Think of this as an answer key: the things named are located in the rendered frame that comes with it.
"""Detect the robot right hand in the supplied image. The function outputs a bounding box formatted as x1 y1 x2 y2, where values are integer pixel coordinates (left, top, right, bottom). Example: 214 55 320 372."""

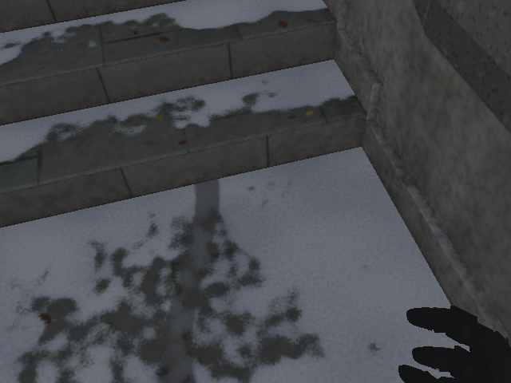
398 306 511 383

